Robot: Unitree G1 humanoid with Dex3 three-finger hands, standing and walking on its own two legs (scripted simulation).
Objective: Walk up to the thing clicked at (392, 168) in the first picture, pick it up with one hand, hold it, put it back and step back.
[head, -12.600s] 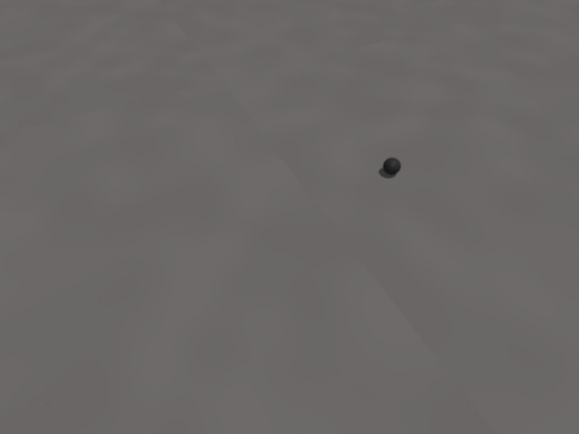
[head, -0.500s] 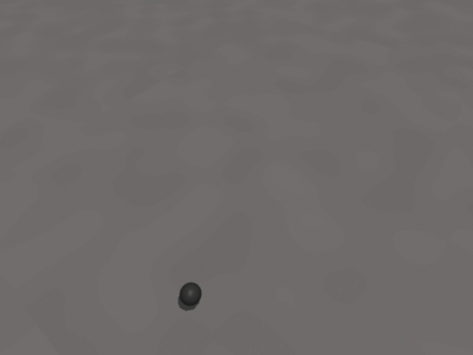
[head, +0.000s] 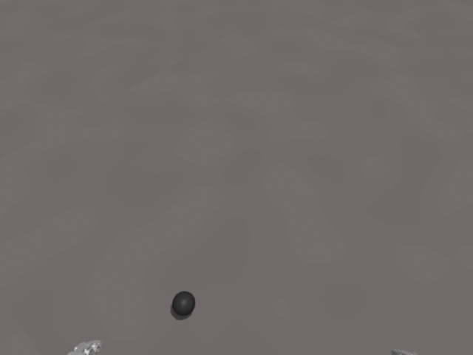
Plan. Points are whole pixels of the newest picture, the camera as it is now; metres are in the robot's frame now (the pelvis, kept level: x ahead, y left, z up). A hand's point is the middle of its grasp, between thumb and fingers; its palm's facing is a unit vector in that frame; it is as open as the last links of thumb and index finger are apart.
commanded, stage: walk up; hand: left
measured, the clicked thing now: (183, 303) +0.38 +0.24 -0.72
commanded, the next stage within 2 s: none
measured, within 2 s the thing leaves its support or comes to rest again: neither
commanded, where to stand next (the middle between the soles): +0.00 +0.01 m, yaw +0 degrees
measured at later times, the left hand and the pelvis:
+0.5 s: hand out of the picture +0.05 +0.28 -0.14, palm faces -0.01 -0.94 -0.35, open 7.4 cm; pelvis -0.02 +0.02 +0.01, yaw +0 degrees
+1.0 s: hand out of the picture +0.04 +0.27 -0.14, palm faces -0.01 -0.94 -0.35, open 7.4 cm; pelvis -0.02 +0.02 +0.01, yaw +0 degrees
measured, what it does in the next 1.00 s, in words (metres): stands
